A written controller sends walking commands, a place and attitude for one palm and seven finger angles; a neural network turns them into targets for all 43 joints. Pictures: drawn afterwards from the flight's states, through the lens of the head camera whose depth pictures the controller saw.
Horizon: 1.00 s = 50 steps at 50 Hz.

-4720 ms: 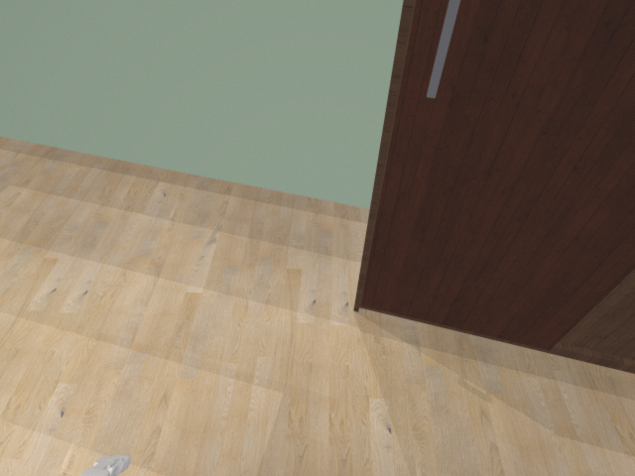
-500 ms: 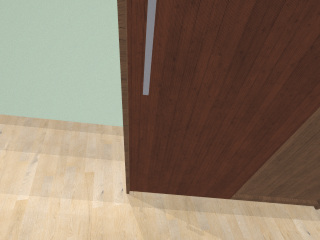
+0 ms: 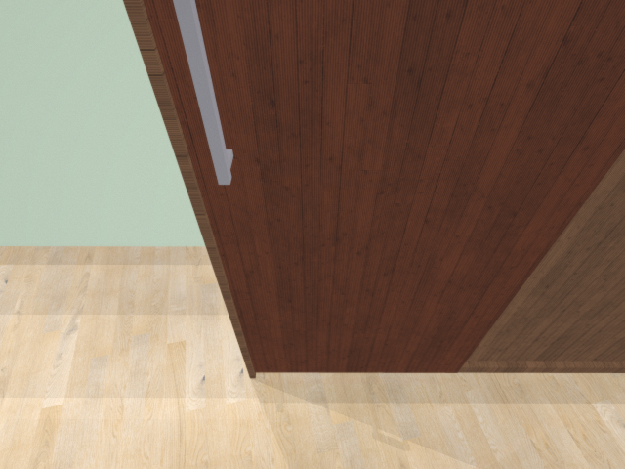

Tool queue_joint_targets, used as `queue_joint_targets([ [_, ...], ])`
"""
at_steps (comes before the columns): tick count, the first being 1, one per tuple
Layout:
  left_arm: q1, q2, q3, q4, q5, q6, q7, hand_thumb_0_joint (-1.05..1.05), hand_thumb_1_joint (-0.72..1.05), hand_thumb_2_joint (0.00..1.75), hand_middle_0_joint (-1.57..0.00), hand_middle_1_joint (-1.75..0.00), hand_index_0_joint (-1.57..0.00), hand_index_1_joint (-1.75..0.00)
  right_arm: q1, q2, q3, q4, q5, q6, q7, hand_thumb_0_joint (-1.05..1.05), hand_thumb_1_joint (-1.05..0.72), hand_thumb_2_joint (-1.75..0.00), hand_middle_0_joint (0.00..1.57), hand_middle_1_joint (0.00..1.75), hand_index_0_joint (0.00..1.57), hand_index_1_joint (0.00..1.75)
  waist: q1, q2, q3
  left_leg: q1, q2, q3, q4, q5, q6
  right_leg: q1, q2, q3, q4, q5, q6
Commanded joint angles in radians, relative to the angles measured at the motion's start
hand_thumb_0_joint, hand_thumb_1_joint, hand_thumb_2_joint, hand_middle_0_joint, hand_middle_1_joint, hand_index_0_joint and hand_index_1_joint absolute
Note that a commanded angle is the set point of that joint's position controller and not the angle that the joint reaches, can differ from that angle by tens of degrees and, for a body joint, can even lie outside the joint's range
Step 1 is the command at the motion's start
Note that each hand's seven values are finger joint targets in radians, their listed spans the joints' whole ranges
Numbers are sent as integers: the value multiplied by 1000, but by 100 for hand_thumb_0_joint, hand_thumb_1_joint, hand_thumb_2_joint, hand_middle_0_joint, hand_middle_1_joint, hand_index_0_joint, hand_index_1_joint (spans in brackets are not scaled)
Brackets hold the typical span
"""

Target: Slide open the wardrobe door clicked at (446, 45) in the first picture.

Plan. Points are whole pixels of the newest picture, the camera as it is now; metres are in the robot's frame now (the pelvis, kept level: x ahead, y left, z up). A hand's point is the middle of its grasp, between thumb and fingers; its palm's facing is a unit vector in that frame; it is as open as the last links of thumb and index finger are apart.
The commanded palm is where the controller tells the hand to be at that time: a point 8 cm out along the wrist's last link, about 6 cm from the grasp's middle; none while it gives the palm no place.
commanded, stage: come to a stop and stand still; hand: left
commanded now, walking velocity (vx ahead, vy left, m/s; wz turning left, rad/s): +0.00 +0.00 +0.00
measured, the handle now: (208, 85) +0.49 +0.14 +0.26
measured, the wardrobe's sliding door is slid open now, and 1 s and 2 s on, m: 0.00 0.00 0.00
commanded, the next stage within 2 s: look again from close up in 0.32 s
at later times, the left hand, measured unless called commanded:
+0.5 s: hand out of the picture -0.03 +0.16 -0.17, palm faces +0.00 -0.98 -0.19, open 7.4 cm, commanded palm none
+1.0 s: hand out of the picture -0.01 +0.22 -0.17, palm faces -0.04 -0.98 -0.20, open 7.4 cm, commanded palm none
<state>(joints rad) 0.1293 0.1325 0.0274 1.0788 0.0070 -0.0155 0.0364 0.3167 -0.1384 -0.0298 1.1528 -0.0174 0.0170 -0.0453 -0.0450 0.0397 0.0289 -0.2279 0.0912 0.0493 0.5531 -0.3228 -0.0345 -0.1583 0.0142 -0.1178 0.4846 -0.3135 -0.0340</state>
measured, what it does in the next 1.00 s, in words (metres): stands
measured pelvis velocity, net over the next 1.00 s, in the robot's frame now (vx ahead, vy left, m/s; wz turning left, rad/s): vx -0.01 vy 0.05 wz -0.05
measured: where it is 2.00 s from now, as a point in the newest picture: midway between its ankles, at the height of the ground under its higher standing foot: outside the picture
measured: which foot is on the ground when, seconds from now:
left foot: down 0.00-1.00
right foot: down 0.00-1.00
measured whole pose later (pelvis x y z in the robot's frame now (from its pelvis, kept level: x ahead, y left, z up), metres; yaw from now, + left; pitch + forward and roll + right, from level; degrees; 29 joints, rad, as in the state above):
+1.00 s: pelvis -0.01 +0.05 +0.00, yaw -3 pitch +0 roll +0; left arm 0.30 0.17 -0.01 1.09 0.02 0.00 0.03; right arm 0.33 -0.14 0.02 1.08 -0.02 -0.02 -0.02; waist 0.00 0.00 0.02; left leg -0.22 -0.02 0.09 0.46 -0.24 0.05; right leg -0.20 -0.07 -0.04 0.48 -0.27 0.03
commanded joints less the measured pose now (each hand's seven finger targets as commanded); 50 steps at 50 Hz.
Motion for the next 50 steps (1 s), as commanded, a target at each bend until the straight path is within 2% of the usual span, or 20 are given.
queue_joint_targets([
  [1, 85, 88, 8, -3, -8, 5, 2, 0, 90, 90, -20, -30, -20, -30, 80, -50, -3, 5, 0, -19, -2, 0, -90, -90, 20, 30, 20, 30, 25, -46, 46, 91, 57, -30, -135, 327, 12, -70, -138, 112, -115, 349, -6],
  [2, 81, 88, 10, -8, -2, 11, 4, 0, 90, 90, -20, -30, -20, -30, 59, -59, -5, 1, 0, -16, 1, 0, -90, -90, 20, 30, 20, 30, 30, -42, 86, 62, 61, -24, -145, 276, 10, -82, -128, 113, -147, 253, 6],
  [4, 96, 102, 13, 0, 3, 13, 2, 0, 90, 90, -20, -30, -20, -30, 27, -54, -1, -3, 1, -20, 1, 0, -90, -90, 20, 30, 20, 30, 40, 34, 114, 38, 58, -26, -167, 291, 15, -49, -123, 121, -147, 264, 16],
  [10, 145, 114, 3, 16, 0, -1, 2, 0, 90, 90, -20, -30, -20, -30, 4, -80, 2, -17, 3, -27, -1, 0, -90, -90, 20, 30, 20, 30, 39, -35, -7, 132, 57, -13, -174, 367, 17, 31, -140, 121, -148, 428, 16],
  [12, 151, 120, 1, 19, -1, -4, 2, 0, 90, 90, -20, -30, -20, -30, -7, -91, 3, -23, 4, -26, 0, 0, -90, -90, 20, 30, 20, 30, 38, -48, -21, 146, 54, -9, -180, 354, 16, 35, -142, 124, -153, 443, 15],
  [20, 199, 112, -7, 46, 1, -5, 4, 0, 90, 90, -20, -30, -20, -30, -15, -93, 10, -16, 7, -26, 0, 0, -90, -90, 20, 30, 20, 30, 41, -57, 21, 147, 50, -7, -212, 305, 22, 17, -141, 128, -179, 382, 14],
  [21, 315, 143, -9, 73, 19, -37, 47, 0, 90, 90, -20, -30, -20, -30, -116, -124, 8, -95, 15, -46, 15, 0, -90, -90, 20, 30, 20, 30, 93, -144, 55, -22, 24, 51, 81, 223, 7, 16, -221, 236, -142, 952, 85],
  [22, 295, 185, 0, 29, 17, -48, 41, 0, 90, 90, -20, -30, -20, -30, -64, -67, 12, -137, 15, -31, 22, 0, -90, -90, 20, 30, 20, 30, 41, -162, -4, -81, -19, -21, 109, -63, 36, 89, -265, 236, -102, 1000, 39],
  [23, 267, 161, -9, 14, 18, -49, 31, 0, 90, 90, -20, -30, -20, -30, -54, -71, 6, -133, 12, -29, 23, 0, -90, -90, 20, 30, 20, 30, 32, -88, -16, -69, -19, -11, 100, -69, 41, 78, -251, 208, -101, 921, -18],
  [24, 238, 159, -3, 10, 19, -53, 29, 0, 90, 90, -20, -30, -20, -30, -27, -43, 12, -128, 11, -36, 26, 0, -90, -90, 20, 30, 20, 30, 21, -45, -65, -38, -21, 3, 36, -29, 34, 98, -247, 179, -72, 926, -58],
  [25, 241, 162, -8, -2, 15, -54, 26, 0, 90, 90, -20, -30, -20, -30, 15, -48, 15, -120, 12, -38, 27, 0, -90, -90, 20, 30, 20, 30, 12, -75, -118, 19, -36, -2, -32, 45, 33, 107, -215, 163, -38, 815, -55],
  [27, 229, 117, -18, -12, 3, -42, 20, 0, 90, 90, -20, -30, -20, -30, 40, -88, 13, -118, 9, -48, 23, 0, -90, -90, 20, 30, 20, 30, 11, -79, -114, 81, 8, -46, -84, 239, 51, 21, -148, 135, -19, 480, -22],
  [29, 226, 91, -22, -20, 6, -25, 19, 0, 90, 90, -20, -30, -20, -30, 27, -104, 15, -124, 3, -50, 17, 0, -90, -90, 20, 30, 20, 30, 29, -46, -6, 22, 41, -70, -104, 247, 67, -52, -113, 131, -55, 220, -10],
  [30, 221, 92, -25, -17, 8, -14, 14, 0, 90, 90, -20, -30, -20, -30, 7, -102, 20, -125, 4, -48, 18, 0, -90, -90, 20, 30, 20, 30, 37, 20, 55, -21, 32, -88, -142, 191, 70, -69, -104, 132, -59, 116, -5],
  [31, 229, 95, -25, -16, 10, -9, 11, 0, 90, 90, -20, -30, -20, -30, -5, -100, 22, -130, 4, -44, 19, 0, -90, -90, 20, 30, 20, 30, 44, 30, 106, -61, 27, -97, -170, 123, 75, -88, -96, 133, -73, 43, -2],
  [33, 237, 98, -26, -15, 11, -3, 6, 0, 90, 90, -20, -30, -20, -30, 3, -107, 22, -140, 4, -42, 21, 0, -90, -90, 20, 30, 20, 30, 45, -4, 144, -102, 19, -110, -213, 4, 77, -103, -87, 134, -85, -32, -1],
  [38, 243, 98, -28, -20, 12, 4, 0, 0, 90, 90, -20, -30, -20, -30, 21, -126, 19, -141, -1, -43, 22, 0, -90, -90, 20, 30, 20, 30, 54, -15, 119, -113, 21, -139, -277, -115, 86, -87, -86, 123, -67, -36, 2],
  [42, 243, 106, -26, -25, 12, 4, -3, 0, 90, 90, -20, -30, -20, -30, 22, -131, 19, -137, 1, -47, 22, 0, -90, -90, 20, 30, 20, 30, 61, -11, 78, -109, 26, -143, -290, -104, 91, -54, -93, 115, -58, -3, 4],
  [47, 234, 109, -24, -22, 10, -1, -2, 0, 90, 90, -20, -30, -20, -30, 44, -122, 21, -117, 3, -56, 20, 0, -90, -90, 20, 30, 20, 30, 59, -29, 23, -40, 24, -119, -251, 68, 91, -36, -108, 119, -61, 78, 7],
  [50, 233, 112, -25, -13, 9, -3, 0, 0, 90, 90, -20, -30, -20, -30, 49, -113, 25, -101, 5, -57, 19, 0, -90, -90, 20, 30, 20, 30, 58, -45, 30, -26, 18, -99, -229, 138, 88, -37, -117, 124, -70, 106, 9],
])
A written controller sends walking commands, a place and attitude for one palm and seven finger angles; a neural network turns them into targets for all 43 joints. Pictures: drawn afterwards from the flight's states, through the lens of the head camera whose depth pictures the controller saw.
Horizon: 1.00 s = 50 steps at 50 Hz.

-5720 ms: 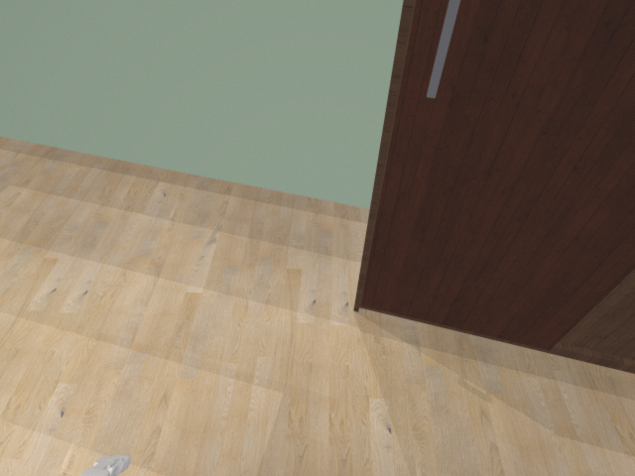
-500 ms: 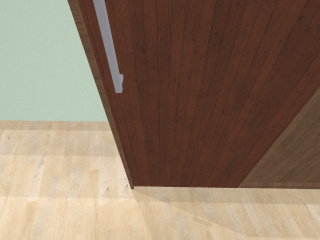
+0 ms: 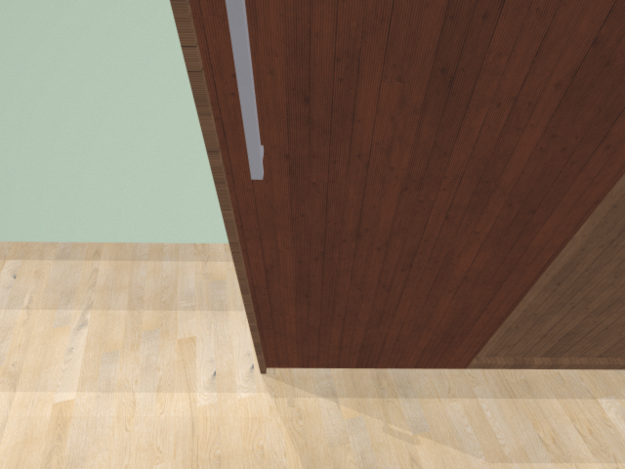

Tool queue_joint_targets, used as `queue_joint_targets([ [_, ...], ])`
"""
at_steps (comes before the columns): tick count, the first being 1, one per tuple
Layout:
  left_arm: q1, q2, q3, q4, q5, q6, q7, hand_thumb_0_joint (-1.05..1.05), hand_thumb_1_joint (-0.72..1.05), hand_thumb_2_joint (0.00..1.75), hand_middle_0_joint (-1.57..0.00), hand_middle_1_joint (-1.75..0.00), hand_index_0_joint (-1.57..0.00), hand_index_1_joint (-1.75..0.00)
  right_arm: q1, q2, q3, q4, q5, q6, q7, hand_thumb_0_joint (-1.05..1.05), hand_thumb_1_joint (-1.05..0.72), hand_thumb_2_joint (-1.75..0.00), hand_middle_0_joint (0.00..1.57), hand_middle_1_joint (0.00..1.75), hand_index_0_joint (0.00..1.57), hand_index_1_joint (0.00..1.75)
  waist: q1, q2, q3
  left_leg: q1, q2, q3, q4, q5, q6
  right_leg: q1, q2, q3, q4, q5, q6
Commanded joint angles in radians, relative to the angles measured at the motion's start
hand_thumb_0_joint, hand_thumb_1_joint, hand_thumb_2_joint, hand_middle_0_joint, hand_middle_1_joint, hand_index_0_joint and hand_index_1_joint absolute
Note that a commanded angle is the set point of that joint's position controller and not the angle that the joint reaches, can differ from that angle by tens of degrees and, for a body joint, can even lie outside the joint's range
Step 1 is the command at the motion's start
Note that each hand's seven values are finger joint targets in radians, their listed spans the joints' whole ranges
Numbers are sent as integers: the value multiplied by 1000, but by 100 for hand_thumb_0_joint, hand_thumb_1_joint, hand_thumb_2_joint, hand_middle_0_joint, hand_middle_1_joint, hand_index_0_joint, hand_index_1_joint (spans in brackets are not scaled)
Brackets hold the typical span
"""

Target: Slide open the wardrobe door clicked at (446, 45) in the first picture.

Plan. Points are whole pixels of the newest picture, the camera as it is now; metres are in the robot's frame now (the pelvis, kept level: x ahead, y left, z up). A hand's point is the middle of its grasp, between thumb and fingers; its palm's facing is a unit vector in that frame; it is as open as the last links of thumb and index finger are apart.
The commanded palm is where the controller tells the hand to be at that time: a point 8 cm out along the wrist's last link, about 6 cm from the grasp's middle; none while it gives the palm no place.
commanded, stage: look again from close up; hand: left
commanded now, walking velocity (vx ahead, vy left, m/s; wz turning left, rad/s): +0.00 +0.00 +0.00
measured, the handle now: (248, 82) +0.50 +0.11 +0.25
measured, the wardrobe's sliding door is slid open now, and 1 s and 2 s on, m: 0.00 0.00 0.00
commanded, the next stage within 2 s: raise the hand with hooked fingers in 0.36 s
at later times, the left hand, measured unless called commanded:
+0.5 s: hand out of the picture +0.02 +0.16 -0.17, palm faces +0.07 -0.98 -0.19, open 7.3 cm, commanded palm +0.11 +0.21 -0.06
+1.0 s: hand (143, 450) +0.14 +0.19 +0.02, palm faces +0.27 -0.96 -0.08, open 9.3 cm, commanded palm +0.15 +0.23 +0.04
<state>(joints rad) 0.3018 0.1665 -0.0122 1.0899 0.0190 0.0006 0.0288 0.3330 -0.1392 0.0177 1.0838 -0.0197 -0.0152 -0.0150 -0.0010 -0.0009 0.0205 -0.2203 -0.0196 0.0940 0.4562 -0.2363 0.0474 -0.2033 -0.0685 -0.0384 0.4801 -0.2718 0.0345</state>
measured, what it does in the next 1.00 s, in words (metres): shifts its weight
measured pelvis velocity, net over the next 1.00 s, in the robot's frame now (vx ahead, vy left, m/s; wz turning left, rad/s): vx -0.01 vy -0.05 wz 0.06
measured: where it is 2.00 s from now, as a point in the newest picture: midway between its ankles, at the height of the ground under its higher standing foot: outside the picture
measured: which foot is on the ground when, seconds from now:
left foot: down 0.00-1.00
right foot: down 0.00-1.00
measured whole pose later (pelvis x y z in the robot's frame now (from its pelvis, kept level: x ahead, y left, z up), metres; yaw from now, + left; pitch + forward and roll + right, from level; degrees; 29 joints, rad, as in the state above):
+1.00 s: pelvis -0.01 -0.05 -0.04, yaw +3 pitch +4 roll -1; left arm 0.52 0.24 0.26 -0.03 -0.30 -0.38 -0.23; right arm 0.19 -0.29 -0.02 0.55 0.02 -0.26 -0.05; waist 0.07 0.00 -0.07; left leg -0.54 0.06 -0.01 0.87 -0.40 -0.03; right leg -0.47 -0.01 -0.13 0.85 -0.46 -0.04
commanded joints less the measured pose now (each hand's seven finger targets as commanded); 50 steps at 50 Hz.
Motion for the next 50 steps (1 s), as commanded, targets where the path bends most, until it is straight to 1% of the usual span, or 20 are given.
queue_joint_targets([
  [1, 61, 78, 16, -21, -4, -20, 8, 0, 90, 90, -20, -30, -20, -30, 34, -111, -23, -29, 8, -26, -12, 0, -90, -90, 20, 30, 20, 30, 12, 1, 29, -20, 128, -137, -124, 77, 5, 10, -36, 48, -68, 76, -59],
  [22, 52, 77, 19, 9, -2, -21, 10, 0, 90, 90, -20, -30, -20, -30, -3, -102, -23, 10, 9, -23, -19, 0, -90, -90, 20, 30, 20, 30, 8, 10, 38, 40, 126, -108, -99, 189, -7, 15, -45, 59, -83, 168, -57],
  [23, 108, 94, 15, 33, 7, -34, 47, 0, 90, 90, -20, -30, -20, -30, -81, -147, -31, -56, 21, -23, -7, 0, -90, -90, 20, 30, 20, 30, 29, -37, 54, -9, 152, -98, 79, 280, -35, -20, -78, 100, -97, 363, -50],
  [24, -607, 442, 256, -1542, -185, -206, 58, 0, 88, 89, -20, -32, -20, -32, -130, -297, -94, -369, 24, -156, -85, 0, -90, -90, 20, 30, 20, 30, -56, 270, -327, 279, 29, -91, 28, 402, -69, 35, 8, 20, -53, 519, -44],
  [25, -282, 252, 94, -1399, -108, -158, 97, 0, 85, 88, -20, -33, -20, -33, -119, -196, -12, -339, 32, -263, -103, 0, -90, -90, 20, 30, 20, 30, 0, 350, -409, 348, 85, -85, -23, 670, -105, 57, 17, -16, 38, 297, -92],
  [26, -110, 166, 70, -1146, -99, -104, 133, 0, 83, 87, -21, -34, -21, -34, -74, -191, -10, -264, 41, -306, -78, 0, -90, -90, 20, 30, 20, 30, 4, 200, -363, 272, 93, -84, -29, 662, -100, -11, 39, -20, 87, 144, -77],
  [27, 94, -28, -45, -1135, -127, -16, 120, 0, 81, 86, -21, -36, -21, -36, -69, -158, -26, -302, 63, -316, -57, 0, -90, -90, 20, 30, 20, 30, -12, 106, -252, 212, 109, -113, -48, 565, -74, -59, 49, -44, 75, 72, -59],
  [28, 9, -12, -69, -1319, -150, -24, 101, 0, 78, 85, -21, -37, -21, -37, -87, -199, -31, -366, 73, -329, -57, 0, -90, -90, 20, 30, 20, 30, -14, 57, -195, 148, 103, -118, -32, 404, -57, -71, 43, -51, 52, 68, -49],
  [29, 49, -58, -85, -1273, -152, -44, 82, 0, 76, 84, -21, -39, -21, -39, -120, -200, -34, -388, 74, -349, -65, 0, -90, -90, 20, 30, 20, 30, -26, -9, -83, 82, 90, -118, -15, 281, -50, -94, 44, -57, 15, 80, -51],
  [31, 43, 19, 8, -1246, -161, -137, 49, 0, 71, 82, -21, -42, -21, -42, -124, -241, -55, -443, 41, -366, -49, 0, -90, -90, 20, 30, 20, 30, -44, -137, -13, -52, 47, -130, 45, 51, -33, -179, 52, -65, -2, 20, -48],
  [33, 222, -16, 61, -1056, -196, -246, -32, 0, 67, 80, -22, -45, -22, -45, -155, -242, -70, -471, 28, -357, -30, 0, -90, -90, 20, 30, 20, 30, 7, -266, 37, -193, 38, -124, 106, -25, -46, -263, 63, -80, 55, -61, -46],
  [35, 417, 25, 187, -925, -256, -368, -168, 0, 62, 78, -22, -48, -22, -48, -180, -238, -84, -504, 31, -327, -2, 0, -90, -90, 20, 30, 20, 30, 79, -253, -4, -281, 20, -87, 171, 6, -65, -257, 60, -66, 137, 11, -63],
  [37, 383, 138, 314, -918, -298, -473, -306, 0, 57, 76, -22, -51, -22, -51, -221, -258, -100, -570, 30, -307, 9, 0, -90, -90, 20, 30, 20, 30, 87, -197, -66, -350, 4, -57, 253, 7, -66, -242, 45, -24, 208, 74, -75],
  [39, 353, 245, 393, -1013, -289, -452, -342, 0, 53, 74, -23, -54, -23, -54, -241, -256, -105, -634, 38, -272, 14, 0, -90, -90, 20, 30, 20, 30, 123, -38, -136, -353, -12, -23, 276, 14, -54, -198, 35, 19, 225, 92, -73],
  [40, 299, 228, 355, -1137, -297, -427, -346, 0, 50, 73, -23, -55, -23, -55, -272, -247, -92, -684, 43, -256, 12, 0, -90, -90, 20, 30, 20, 30, 122, 61, -175, -332, -20, -7, 276, 3, -47, -187, 31, 31, 222, 69, -72],
  [43, 97, 253, 391, -1402, -326, -414, -288, 0, 43, 70, -23, -60, -23, -60, -233, -211, -85, -726, 48, -250, -10, 0, -90, -90, 20, 30, 20, 30, 79, 139, -302, -237, -2, -24, 292, 40, -30, -177, 43, 45, 216, 87, -62],
  [44, 11, 263, 388, -1476, -333, -433, -264, 0, 41, 69, -24, -62, -24, -62, -199, -212, -78, -713, 42, -251, -17, 0, -90, -90, 20, 30, 20, 30, 43, 98, -293, -234, 9, -44, 304, 27, -27, -206, 52, 56, 206, 58, -56],
  [45, -66, 259, 372, -1556, -339, -461, -247, 0, 39, 68, -24, -63, -24, -63, -189, -210, -72, -705, 43, -260, -24, 0, -90, -90, 20, 30, 20, 30, 20, 133, -297, -211, 14, -61, 317, 23, -22, -214, 52, 74, 188, 49, -56],
  [47, -115, 225, 321, -1535, -342, -516, -247, 0, 34, 66, -24, -66, -24, -66, -158, -214, -58, -648, 48, -288, -41, 0, -90, -90, 20, 30, 20, 30, -27, 109, -216, -194, 24, -81, 332, 12, -19, -264, 59, 74, 163, 37, -55],
  [50, -192, 195, 206, -1471, -351, -526, -339, 0, 27, 63, -25, -70, -25, -70, -162, -247, -34, -601, 59, -329, -67, 0, -90, -90, 20, 30, 20, 30, -69, 64, -128, -181, 37, -104, 324, -26, -8, -295, 61, 66, 143, 17, -45],
])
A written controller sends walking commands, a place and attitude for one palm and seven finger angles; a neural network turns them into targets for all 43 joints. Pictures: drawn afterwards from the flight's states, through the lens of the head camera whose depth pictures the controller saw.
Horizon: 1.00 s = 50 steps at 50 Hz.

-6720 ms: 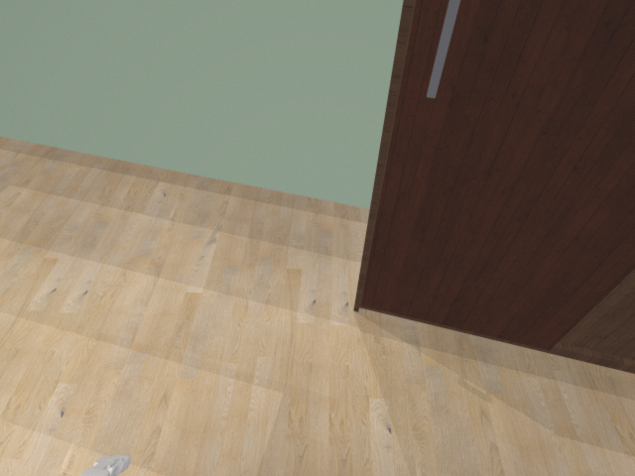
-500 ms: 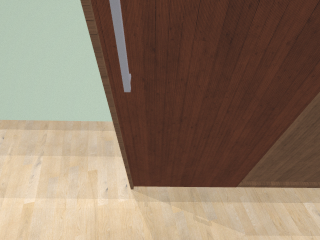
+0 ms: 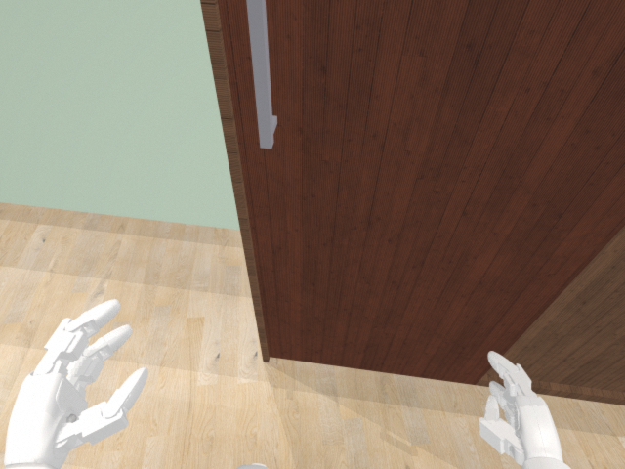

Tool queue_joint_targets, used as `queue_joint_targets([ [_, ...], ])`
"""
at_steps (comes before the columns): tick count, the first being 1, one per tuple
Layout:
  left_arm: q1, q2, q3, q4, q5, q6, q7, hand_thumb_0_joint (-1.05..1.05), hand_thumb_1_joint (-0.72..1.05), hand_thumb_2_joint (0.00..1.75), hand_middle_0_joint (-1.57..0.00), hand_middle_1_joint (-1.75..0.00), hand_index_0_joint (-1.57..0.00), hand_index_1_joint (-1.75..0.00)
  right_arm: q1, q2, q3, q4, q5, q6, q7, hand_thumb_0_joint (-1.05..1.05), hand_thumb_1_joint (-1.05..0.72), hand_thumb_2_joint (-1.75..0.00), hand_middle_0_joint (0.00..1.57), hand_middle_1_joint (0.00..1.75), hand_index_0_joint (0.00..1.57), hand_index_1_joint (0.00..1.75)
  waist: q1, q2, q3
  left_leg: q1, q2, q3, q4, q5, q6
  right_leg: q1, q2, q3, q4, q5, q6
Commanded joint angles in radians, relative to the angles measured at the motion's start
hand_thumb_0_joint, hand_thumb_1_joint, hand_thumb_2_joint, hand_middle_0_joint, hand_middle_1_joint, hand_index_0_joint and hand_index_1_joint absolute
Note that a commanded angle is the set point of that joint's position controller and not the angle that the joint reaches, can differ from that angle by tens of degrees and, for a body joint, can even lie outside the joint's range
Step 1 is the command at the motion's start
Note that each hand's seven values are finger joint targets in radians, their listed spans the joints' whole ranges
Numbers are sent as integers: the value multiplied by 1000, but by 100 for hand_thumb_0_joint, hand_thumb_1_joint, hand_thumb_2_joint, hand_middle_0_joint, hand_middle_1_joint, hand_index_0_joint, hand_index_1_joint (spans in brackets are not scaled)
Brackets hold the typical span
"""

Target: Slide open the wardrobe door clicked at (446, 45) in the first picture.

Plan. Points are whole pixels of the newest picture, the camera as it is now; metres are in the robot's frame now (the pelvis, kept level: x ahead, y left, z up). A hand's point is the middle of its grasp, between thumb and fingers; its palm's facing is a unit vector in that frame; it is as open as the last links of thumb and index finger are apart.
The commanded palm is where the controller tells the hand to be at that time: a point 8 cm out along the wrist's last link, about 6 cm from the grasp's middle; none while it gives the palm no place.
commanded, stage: raise the hand with hooked fingers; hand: left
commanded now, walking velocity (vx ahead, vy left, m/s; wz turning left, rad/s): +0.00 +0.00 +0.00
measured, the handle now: (263, 43) +0.52 +0.14 +0.29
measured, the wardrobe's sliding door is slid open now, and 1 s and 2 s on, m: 0.00 0.00 0.00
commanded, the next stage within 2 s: move the hooked fingers beside the handle in 1.56 s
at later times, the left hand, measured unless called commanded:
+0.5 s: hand (91, 276) +0.25 +0.27 +0.16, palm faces +0.04 -1.00 -0.05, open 12.3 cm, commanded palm +0.22 +0.31 +0.19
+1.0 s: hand out of the picture +0.27 +0.31 +0.29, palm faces +0.09 -0.99 -0.11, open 14.0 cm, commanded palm +0.24 +0.35 +0.29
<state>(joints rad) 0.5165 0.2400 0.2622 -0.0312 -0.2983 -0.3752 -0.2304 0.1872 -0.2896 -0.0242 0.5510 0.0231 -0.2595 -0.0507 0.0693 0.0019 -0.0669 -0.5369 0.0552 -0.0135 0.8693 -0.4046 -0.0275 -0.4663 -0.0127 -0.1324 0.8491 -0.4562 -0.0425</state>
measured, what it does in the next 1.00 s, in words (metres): stands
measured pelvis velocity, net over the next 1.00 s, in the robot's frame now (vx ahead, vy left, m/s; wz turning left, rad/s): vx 0.00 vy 0.04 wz -0.01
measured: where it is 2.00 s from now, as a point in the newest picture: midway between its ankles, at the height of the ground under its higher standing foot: outside the picture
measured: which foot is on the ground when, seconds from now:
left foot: down 0.00-1.00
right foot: down 0.00-1.00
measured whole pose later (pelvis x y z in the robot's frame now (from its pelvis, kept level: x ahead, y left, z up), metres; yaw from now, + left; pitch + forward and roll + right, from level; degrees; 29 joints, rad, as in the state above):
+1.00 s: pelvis +0.00 +0.04 +0.04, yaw -1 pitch -5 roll -1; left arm -0.22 0.50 0.48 -0.04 -0.33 0.34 -0.41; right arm 0.16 -0.23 0.15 0.64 0.07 -0.21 -0.09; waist 0.10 0.05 -0.02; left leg -0.14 0.00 0.03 0.44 -0.22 0.02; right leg -0.08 -0.05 -0.10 0.41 -0.24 0.01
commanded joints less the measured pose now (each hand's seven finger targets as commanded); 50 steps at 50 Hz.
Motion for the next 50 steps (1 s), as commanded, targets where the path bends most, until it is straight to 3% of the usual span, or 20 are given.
queue_joint_targets([
  [1, -420, 138, -72, -301, -35, -125, -113, 0, 25, 62, -25, -72, -25, -72, -16, -101, 10, -57, 21, -95, -42, 0, -90, -90, 20, 30, 20, 30, -141, 45, -31, 128, -39, -2, -103, 120, 68, -25, 3, 162, -245, 175, 37],
  [3, -425, 197, -34, -178, -33, -32, -174, 0, 20, 60, -25, -75, -25, -75, -21, -112, 11, -43, 29, -106, -59, 0, -90, -90, 20, 30, 20, 30, -133, -8, -10, 97, -42, -5, -127, 91, 68, 0, -7, 185, -296, 115, 45],
  [4, -406, 242, 21, -78, -34, 32, -195, 0, 18, 59, -25, -76, -25, -76, -29, -115, 12, -38, 34, -104, -65, 0, -90, -90, 20, 30, 20, 30, -112, -1, 18, 80, -43, 0, -137, 89, 66, 13, -15, 207, -321, 100, 47],
  [7, -363, 333, 167, -12, -57, 190, -208, 0, 11, 56, -26, -81, -26, -81, -70, -104, 20, -67, 33, -96, -69, 0, -90, -90, 20, 30, 20, 30, -30, -42, -74, 91, -51, -2, -186, 141, 59, 136, -41, 206, -342, 126, 55],
  [9, -317, 377, 289, -29, -107, 240, -178, 0, 6, 54, -26, -84, -26, -84, -93, -87, 25, -86, 28, -94, -61, 0, -90, -90, 20, 30, 20, 30, 24, -82, -159, 116, -53, -6, -201, 214, 51, 245, -51, 202, -324, 241, 67],
  [11, -320, 359, 330, -167, -143, 232, -134, 0, 1, 52, -26, -87, -26, -87, -90, -65, 34, -108, 24, -106, -44, 0, -90, -90, 20, 30, 20, 30, 41, -29, -219, 165, -54, 0, -225, 287, 47, 291, -46, 163, -299, 388, 63],
  [12, -321, 336, 327, -220, -150, 219, -112, 0, -1, 51, -27, -88, -27, -88, -85, -59, 36, -111, 23, -118, -35, 0, -90, -90, 20, 30, 20, 30, 42, 15, -225, 194, -55, 7, -236, 310, 46, 289, -35, 145, -293, 431, 59],
  [14, -321, 295, 286, -272, -143, 193, -85, 0, -6, 49, -27, -92, -27, -92, -75, -60, 36, -107, 16, -140, -21, 0, -90, -90, 20, 30, 20, 30, 30, -7, -188, 216, -50, 12, -248, 336, 47, 272, -22, 128, -289, 493, 58],
  [17, -369, 240, 189, -225, -106, 208, -100, 0, -13, 46, -27, -96, -27, -96, -47, -87, 25, -75, 27, -155, -19, 0, -90, -90, 20, 30, 20, 30, -16, 22, -94, 249, -46, 28, -277, 301, 54, 188, -7, 105, -311, 452, 58],
  [19, -441, 256, 163, -181, -89, 256, -127, 0, -17, 44, -28, -99, -28, -99, -49, -105, 23, -64, 35, -157, -35, 0, -90, -90, 20, 30, 20, 30, -27, -6, -25, 246, -41, 26, -294, 258, 60, 163, -3, 112, -340, 371, 58],
  [20, -496, 279, 163, -190, -85, 279, -139, 0, -20, 43, -28, -100, -28, -100, -49, -109, 23, -57, 40, -155, -43, 0, -90, -90, 20, 30, 20, 30, -31, 19, -24, 260, -42, 20, -312, 237, 61, 162, -2, 107, -354, 331, 53],
  [23, -600, 360, 216, -261, -75, 326, -142, 0, -27, 40, -28, -105, -28, -105, -64, -107, 30, -65, 43, -157, -65, 0, -90, -90, 20, 30, 20, 30, -15, 59, -89, 328, -44, -1, -357, 231, 62, 206, 3, 84, -367, 289, 39],
  [27, -679, 407, 274, -368, -74, 327, -107, 0, -36, 36, -29, -111, -29, -111, -84, -87, 49, -65, 34, -154, -67, 0, -90, -90, 20, 30, 20, 30, 0, 114, -148, 419, -42, -20, -393, 322, 50, 271, 15, 58, -370, 364, 23],
  [29, -700, 425, 298, -365, -77, 340, -97, 0, -41, 34, -29, -114, -29, -114, -92, -86, 58, -59, 30, -147, -63, 0, -90, -90, 20, 30, 20, 30, 13, 128, -148, 436, -40, -24, -407, 362, 42, 301, 21, 54, -377, 397, 17],
  [30, -716, 399, 282, -335, -82, 355, -102, 0, -43, 33, -29, -115, -29, -115, -97, -81, 62, -56, 33, -142, -61, 0, -90, -90, 20, 30, 20, 30, 4, 130, -120, 441, -41, -24, -418, 367, 39, 297, 21, 49, -382, 410, 17],
  [35, -798, 386, 239, -145, -65, 539, -146, 0, -50, 30, -30, -120, -30, -120, -122, -89, 73, -47, 55, -84, -58, 0, -90, -90, 20, 30, 20, 30, 1, 103, 8, 404, -37, -33, -473, 304, 34, 273, 15, 51, -434, 365, 16],
  [39, -927, 418, 213, -158, -38, 652, -164, 0, -50, 30, -30, -120, -30, -120, -157, -84, 88, -77, 60, -45, -56, 0, -90, -90, 20, 30, 20, 30, 3, 81, -18, 433, -40, -50, -490, 290, 36, 281, 17, 56, -457, 334, 11],
  [42, -1034, 513, 282, -270, -34, 646, -163, 0, -50, 30, -30, -120, -30, -120, -176, -79, 93, -97, 55, -29, -55, 0, -90, -90, 20, 30, 20, 30, 7, 81, -146, 508, -46, -56, -489, 329, 38, 322, 18, 56, -461, 353, 9],
  [45, -1097, 582, 351, -306, -48, 621, -158, 0, -50, 30, -30, -120, -30, -120, -194, -71, 104, -96, 48, -19, -53, 0, -90, -90, 20, 30, 20, 30, 15, 119, -184, 541, -51, -54, -496, 346, 37, 348, 23, 57, -478, 358, 3],
  [50, -1164, 565, 308, -94, -36, 696, -181, 0, -50, 30, -30, -120, -30, -120, -200, -84, 106, -58, 63, 0, -54, 0, -90, -90, 20, 30, 20, 30, 3, 140, -73, 497, -51, -41, -522, 287, 42, 311, 16, 60, -515, 319, 4],
])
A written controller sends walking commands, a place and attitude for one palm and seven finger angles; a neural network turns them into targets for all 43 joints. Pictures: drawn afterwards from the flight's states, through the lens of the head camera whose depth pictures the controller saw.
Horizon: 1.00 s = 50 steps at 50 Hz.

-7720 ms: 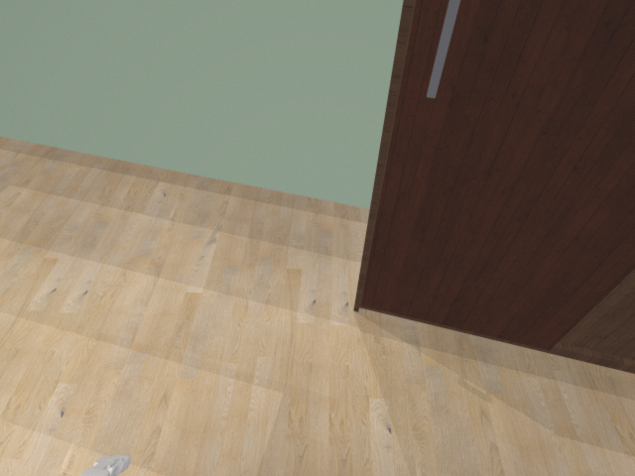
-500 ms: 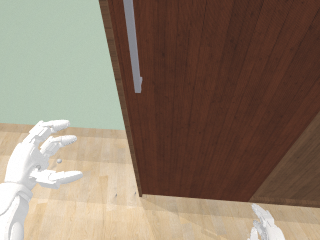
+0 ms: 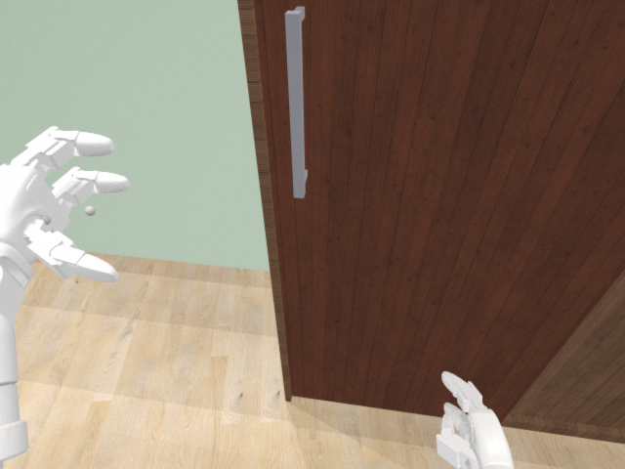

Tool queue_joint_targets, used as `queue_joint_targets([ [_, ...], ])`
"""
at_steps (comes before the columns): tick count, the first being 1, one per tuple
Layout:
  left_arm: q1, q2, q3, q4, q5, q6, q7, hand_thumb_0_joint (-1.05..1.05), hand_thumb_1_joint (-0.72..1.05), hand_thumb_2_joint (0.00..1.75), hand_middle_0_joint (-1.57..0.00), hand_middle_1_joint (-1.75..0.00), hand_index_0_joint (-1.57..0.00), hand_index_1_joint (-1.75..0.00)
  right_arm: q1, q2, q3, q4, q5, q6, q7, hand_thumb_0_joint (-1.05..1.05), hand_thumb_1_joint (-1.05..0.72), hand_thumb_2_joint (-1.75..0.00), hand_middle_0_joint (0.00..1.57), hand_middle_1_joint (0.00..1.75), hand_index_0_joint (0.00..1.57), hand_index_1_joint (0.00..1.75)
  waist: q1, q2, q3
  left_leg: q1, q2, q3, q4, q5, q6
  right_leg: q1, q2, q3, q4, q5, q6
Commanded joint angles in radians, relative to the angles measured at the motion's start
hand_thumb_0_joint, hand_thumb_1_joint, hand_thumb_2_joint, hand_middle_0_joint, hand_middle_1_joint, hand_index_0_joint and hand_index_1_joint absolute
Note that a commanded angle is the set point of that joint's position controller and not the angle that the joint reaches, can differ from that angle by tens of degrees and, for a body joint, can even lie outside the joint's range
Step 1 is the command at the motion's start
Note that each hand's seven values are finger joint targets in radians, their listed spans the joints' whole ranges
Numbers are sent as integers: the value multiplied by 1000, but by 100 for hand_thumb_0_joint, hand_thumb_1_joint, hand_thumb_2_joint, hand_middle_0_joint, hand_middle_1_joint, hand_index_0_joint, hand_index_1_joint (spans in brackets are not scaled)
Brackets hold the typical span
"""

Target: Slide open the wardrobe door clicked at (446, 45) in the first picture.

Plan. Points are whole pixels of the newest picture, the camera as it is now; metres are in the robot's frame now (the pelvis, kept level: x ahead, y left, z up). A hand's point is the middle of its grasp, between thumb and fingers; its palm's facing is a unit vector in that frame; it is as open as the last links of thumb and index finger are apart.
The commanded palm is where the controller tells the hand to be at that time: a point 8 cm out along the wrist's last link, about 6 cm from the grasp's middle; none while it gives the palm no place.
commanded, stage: raise the hand with hooked fingers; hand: left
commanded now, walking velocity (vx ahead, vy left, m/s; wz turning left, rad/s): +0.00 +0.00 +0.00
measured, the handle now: (299, 112) +0.51 +0.10 +0.25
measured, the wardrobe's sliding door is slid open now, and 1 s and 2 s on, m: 0.00 0.00 0.00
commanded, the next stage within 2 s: move the hooked fingers beside the handle in 0.56 s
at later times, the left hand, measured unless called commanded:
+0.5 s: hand (114, 194) +0.29 +0.26 +0.25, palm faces +0.13 -0.99 -0.09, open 14.0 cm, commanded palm +0.25 +0.30 +0.26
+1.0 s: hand (159, 180) +0.32 +0.23 +0.25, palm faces +0.02 -1.00 -0.08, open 14.0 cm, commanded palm +0.29 +0.27 +0.25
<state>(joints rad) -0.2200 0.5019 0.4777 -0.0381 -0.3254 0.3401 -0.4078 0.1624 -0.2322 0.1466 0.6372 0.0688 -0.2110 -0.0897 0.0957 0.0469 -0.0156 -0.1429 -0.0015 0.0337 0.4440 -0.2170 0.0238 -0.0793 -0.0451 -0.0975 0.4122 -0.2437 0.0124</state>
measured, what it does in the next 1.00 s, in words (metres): stands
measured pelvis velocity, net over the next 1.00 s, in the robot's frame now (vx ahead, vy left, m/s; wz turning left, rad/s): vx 0.01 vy -0.02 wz -0.01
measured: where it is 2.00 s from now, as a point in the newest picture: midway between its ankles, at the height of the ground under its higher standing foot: outside the picture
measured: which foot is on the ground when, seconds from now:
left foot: down 0.00-1.00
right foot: down 0.00-1.00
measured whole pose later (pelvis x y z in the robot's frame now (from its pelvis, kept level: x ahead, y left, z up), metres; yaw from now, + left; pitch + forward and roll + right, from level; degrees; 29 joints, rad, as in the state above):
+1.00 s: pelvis +0.01 -0.02 +0.00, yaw -1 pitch -4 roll +0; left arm -0.39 0.48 0.41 0.13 -0.29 0.38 -0.39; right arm 0.16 -0.27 0.11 0.64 0.09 -0.19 -0.10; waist 0.06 0.06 -0.02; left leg -0.15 0.02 0.03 0.43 -0.22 0.00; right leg -0.10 -0.03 -0.09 0.44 -0.27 -0.01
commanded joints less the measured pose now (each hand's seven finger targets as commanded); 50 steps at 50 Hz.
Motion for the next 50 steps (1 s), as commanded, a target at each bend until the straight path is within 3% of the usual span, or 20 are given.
queue_joint_targets([
  [1, -459, 297, 67, -46, 0, 11, -11, 0, -50, 30, -30, -120, -30, -120, -176, -145, -65, -140, 22, -47, -16, 0, -90, -90, 20, 30, 20, 30, -27, 98, -93, 88, 6, -95, -106, 80, -11, -90, 45, 24, -78, 92, -51],
  [3, -511, 298, 28, 9, 21, 56, -25, 0, -50, 30, -30, -120, -30, -120, -177, -154, -67, -140, 30, -45, -15, 0, -90, -90, 20, 30, 20, 30, -34, 80, -77, 78, 6, -102, -113, 48, -9, -112, 40, 26, -79, 66, -49],
  [5, -449, 265, -8, 81, 23, 86, -47, 0, -50, 30, -30, -120, -30, -120, -170, -160, -71, -147, 36, -40, -8, 0, -90, -90, 20, 30, 20, 30, -34, 14, -72, 63, 3, -97, -104, 48, -1, -118, 39, 30, -82, 67, -45],
  [8, -390, 297, 33, 35, 9, 85, -77, 0, -50, 30, -30, -120, -30, -120, -178, -170, -79, -179, 36, -31, 5, 0, -90, -90, 20, 30, 20, 30, -19, -16, -153, 81, -5, -92, -80, 84, 4, -92, 37, 32, -65, 99, -45],
  [9, -357, 313, 61, 9, -6, 69, -83, 0, -50, 30, -30, -120, -30, -120, -184, -165, -78, -188, 34, -28, 10, 0, -90, -90, 20, 30, 20, 30, -12, -65, -174, 84, -5, -86, -63, 118, 8, -70, 39, 38, -65, 130, -44],
  [13, -402, 401, 185, -203, -42, -29, -46, 0, -50, 30, -30, -120, -30, -120, -198, -155, -84, -218, 22, -35, 14, 0, -90, -90, 20, 30, 20, 30, 3, 9, -276, 140, -11, -70, -47, 176, 12, -21, 39, 43, -50, 190, -46],
  [15, -385, 413, 217, -202, -47, -49, -15, 0, -50, 30, -30, -120, -30, -120, -196, -151, -84, -204, 18, -39, 13, 0, -90, -90, 20, 30, 20, 30, 6, 38, -246, 118, -8, -59, -41, 171, 14, -24, 36, 53, -59, 193, -44],
  [18, -417, 356, 166, -160, -22, -36, 22, 0, -50, 30, -30, -120, -30, -120, -184, -149, -87, -181, 23, -47, 2, 0, -90, -90, 20, 30, 20, 30, -12, 123, -160, 109, -3, -54, -60, 132, 7, -75, 36, 43, -68, 145, -44],
  [19, -418, 341, 140, -143, -11, -20, 28, 0, -50, 30, -30, -120, -30, -120, -185, -151, -88, -175, 25, -47, 2, 0, -90, -90, 20, 30, 20, 30, -10, 98, -135, 98, 0, -52, -55, 133, 8, -78, 35, 52, -75, 144, -41],
  [20, -434, 328, 119, -113, -2, -1, 29, 0, -50, 30, -30, -120, -30, -120, -184, -153, -89, -166, 27, -48, -3, 0, -90, -90, 20, 30, 20, 30, -19, 127, -108, 92, -1, -49, -59, 113, 9, -96, 30, 57, -80, 132, -38],
  [24, -430, 290, 49, -70, 13, 40, -2, 0, -50, 30, -30, -120, -30, -120, -177, -161, -92, -165, 33, -49, -10, 0, -90, -90, 20, 30, 20, 30, -28, 16, -124, 101, 1, -54, -46, 143, 19, -87, 27, 61, -69, 186, -23],
  [27, -423, 331, 89, -110, 0, 26, -31, 0, -50, 30, -30, -120, -30, -120, -178, -162, -93, -180, 31, -45, -11, 0, -90, -90, 20, 30, 20, 30, -22, -4, -217, 132, -11, -52, -29, 189, 23, -49, 26, 59, -44, 269, -19],
  [29, -387, 346, 119, -121, -19, 4, -41, 0, -50, 30, -30, -120, -30, -120, -181, -154, -88, -185, 28, -41, -5, 0, -90, -90, 20, 30, 20, 30, -11, -34, -225, 136, -10, -52, -22, 214, 23, -34, 31, 58, -40, 302, -15],
  [33, -372, 350, 155, -61, -32, -1, -33, 0, -50, 30, -30, -120, -30, -120, -181, -154, -89, -177, 28, -37, -4, 0, -90, -90, 20, 30, 20, 30, -9, -21, -196, 114, -12, -48, -30, 192, 21, -53, 33, 48, -41, 281, -20],
  [34, -386, 341, 137, -38, -29, 5, -30, 0, -50, 30, -30, -120, -30, -120, -182, -155, -89, -171, 29, -34, 0, 0, -90, -90, 20, 30, 20, 30, -10, -48, -163, 101, -8, -48, -28, 187, 21, -67, 32, 54, -49, 271, -14],
  [38, -511, 278, 34, -8, 7, 30, -7, 0, -50, 30, -30, -120, -30, -120, -182, -153, -89, -162, 37, -36, -7, 0, -90, -90, 20, 30, 20, 30, -41, 39, -120, 103, -7, -52, -41, 137, 15, -123, 29, 52, -56, 190, -22],
  [39, -519, 256, 6, -27, 8, 29, -4, 0, -50, 30, -30, -120, -30, -120, -189, -148, -88, -169, 37, -38, -7, 0, -90, -90, 20, 30, 20, 30, -38, 25, -118, 106, -5, -54, -34, 139, 17, -124, 26, 65, -60, 193, -20],
  [42, -614, 280, -3, -30, 29, 9, 6, 0, -50, 30, -30, -120, -30, -120, -178, -151, -87, -162, 34, -40, -18, 0, -90, -90, 20, 30, 20, 30, -53, 36, -165, 124, -9, -60, -40, 121, 18, -115, 27, 60, -60, 162, -27],
  [46, -608, 302, 45, -85, 19, -43, 22, 0, -50, 30, -30, -120, -30, -120, -177, -142, -87, -172, 24, -44, -20, 0, -90, -90, 20, 30, 20, 30, -32, 37, -270, 166, -11, -64, -36, 190, 17, -47, 29, 55, -37, 238, -36],
  [50, -567, 262, 37, -8, 18, -31, 43, 0, -50, 30, -30, -120, -30, -120, -175, -142, -87, -158, 24, -36, -12, 0, -90, -90, 20, 30, 20, 30, -23, -1, -234, 130, -4, -59, -46, 199, 13, -46, 28, 46, -35, 257, -36],
])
